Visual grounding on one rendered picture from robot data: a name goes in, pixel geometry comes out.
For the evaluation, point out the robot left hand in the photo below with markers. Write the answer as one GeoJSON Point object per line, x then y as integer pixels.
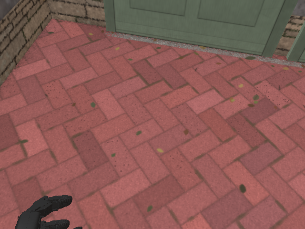
{"type": "Point", "coordinates": [31, 218]}

